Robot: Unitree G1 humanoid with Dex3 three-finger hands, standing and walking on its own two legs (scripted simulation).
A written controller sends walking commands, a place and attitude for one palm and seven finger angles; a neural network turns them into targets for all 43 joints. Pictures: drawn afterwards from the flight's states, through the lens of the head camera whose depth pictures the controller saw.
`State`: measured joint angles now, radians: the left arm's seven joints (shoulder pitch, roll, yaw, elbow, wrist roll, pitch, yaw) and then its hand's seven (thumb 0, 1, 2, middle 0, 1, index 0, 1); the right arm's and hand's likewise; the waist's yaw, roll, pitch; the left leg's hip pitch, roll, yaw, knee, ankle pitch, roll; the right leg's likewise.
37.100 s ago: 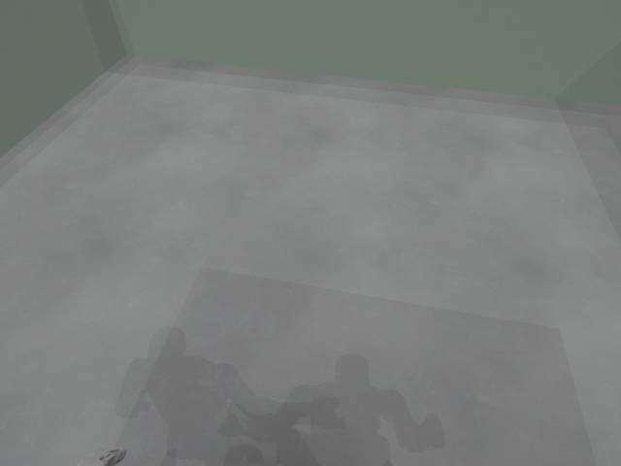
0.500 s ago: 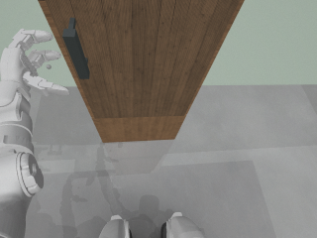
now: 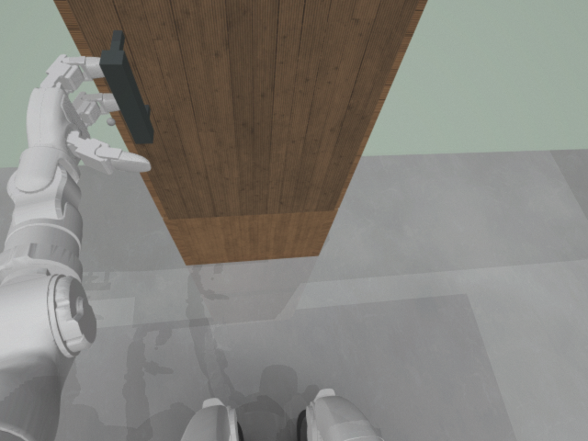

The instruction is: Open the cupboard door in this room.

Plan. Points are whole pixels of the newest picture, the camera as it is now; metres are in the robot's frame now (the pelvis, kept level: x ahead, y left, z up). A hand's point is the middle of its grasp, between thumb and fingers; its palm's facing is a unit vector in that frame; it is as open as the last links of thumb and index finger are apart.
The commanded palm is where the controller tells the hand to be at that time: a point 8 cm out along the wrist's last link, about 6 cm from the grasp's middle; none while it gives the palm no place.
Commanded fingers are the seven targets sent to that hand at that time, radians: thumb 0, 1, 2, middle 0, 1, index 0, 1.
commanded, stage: slide the fingers in behind the handle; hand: left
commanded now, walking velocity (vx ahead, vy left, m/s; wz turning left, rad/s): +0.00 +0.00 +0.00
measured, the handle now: (132, 90) +0.57 +0.17 +0.08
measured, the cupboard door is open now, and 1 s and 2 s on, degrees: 0 1 1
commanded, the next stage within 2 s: close the thumb around the handle in 1.14 s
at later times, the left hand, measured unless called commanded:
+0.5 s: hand (138, 120) +0.52 +0.16 +0.08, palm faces +0.01 -1.00 -0.02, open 13.9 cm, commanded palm +0.50 +0.20 +0.09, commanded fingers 0.00 -0.50 0.30 -0.30 -1.20 -0.30 -1.20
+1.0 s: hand (151, 123) +0.51 +0.15 +0.08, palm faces +0.03 -1.00 -0.02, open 14.0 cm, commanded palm +0.49 +0.18 +0.09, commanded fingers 0.00 -0.50 0.30 -0.30 -1.20 -0.30 -1.20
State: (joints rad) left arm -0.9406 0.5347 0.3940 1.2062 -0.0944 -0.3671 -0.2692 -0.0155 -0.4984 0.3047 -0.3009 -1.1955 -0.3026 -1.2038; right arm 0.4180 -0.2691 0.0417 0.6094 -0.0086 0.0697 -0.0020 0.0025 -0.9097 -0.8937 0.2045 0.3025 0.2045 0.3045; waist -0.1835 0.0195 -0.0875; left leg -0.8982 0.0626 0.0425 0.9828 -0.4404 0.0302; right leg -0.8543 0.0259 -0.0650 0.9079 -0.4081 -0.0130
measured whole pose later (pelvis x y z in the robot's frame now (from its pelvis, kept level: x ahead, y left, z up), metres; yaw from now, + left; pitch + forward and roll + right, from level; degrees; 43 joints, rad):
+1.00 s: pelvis +0.01 -0.01 +0.00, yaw +1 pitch +20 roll -2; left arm -0.93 0.39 0.30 1.19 -0.10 -0.41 -0.12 -0.02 -0.50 0.30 -0.30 -1.20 -0.29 -1.20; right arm 0.39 -0.26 0.01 0.65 -0.02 0.05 0.03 0.00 -0.91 -0.89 0.20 0.30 0.20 0.30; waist -0.16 0.03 -0.10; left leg -0.88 0.05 0.03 0.97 -0.44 0.01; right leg -0.84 0.02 -0.08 0.92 -0.43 -0.03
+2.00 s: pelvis +0.00 -0.01 +0.00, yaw +1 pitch +21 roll -2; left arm -0.96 0.40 0.30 1.20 -0.09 -0.41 -0.11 0.01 0.72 0.84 -0.38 -1.34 -0.39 -1.35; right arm 0.40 -0.26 0.02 0.65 -0.02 0.05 0.02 0.00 -0.91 -0.89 0.20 0.30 0.20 0.30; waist -0.16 0.03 -0.10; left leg -0.90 0.05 0.03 0.98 -0.44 0.02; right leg -0.86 0.01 -0.07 0.93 -0.43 -0.02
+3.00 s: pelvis +0.01 -0.05 +0.02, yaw +4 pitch +8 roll +1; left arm 0.06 -0.09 -0.28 0.14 0.06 -0.17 0.57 0.01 0.67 0.72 -0.37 -1.35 -0.36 -1.35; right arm 0.18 -0.16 0.01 0.54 -0.06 0.02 0.05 0.01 -0.91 -0.89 0.20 0.30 0.20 0.30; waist -0.01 0.04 -0.10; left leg -0.56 0.03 -0.01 0.84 -0.41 -0.03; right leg -0.54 0.01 -0.10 0.85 -0.45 -0.07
